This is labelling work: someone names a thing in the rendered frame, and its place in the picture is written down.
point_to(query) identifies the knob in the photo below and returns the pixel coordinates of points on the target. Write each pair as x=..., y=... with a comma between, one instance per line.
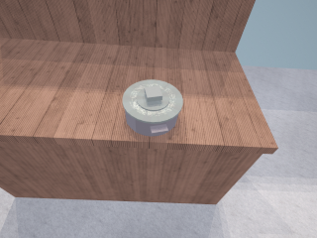
x=153, y=93

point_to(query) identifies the table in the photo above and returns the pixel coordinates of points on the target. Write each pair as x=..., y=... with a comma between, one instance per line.
x=64, y=68

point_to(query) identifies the pot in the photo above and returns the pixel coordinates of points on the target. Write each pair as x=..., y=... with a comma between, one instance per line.
x=149, y=129

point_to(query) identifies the lid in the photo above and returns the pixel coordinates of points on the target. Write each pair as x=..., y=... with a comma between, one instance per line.
x=153, y=112

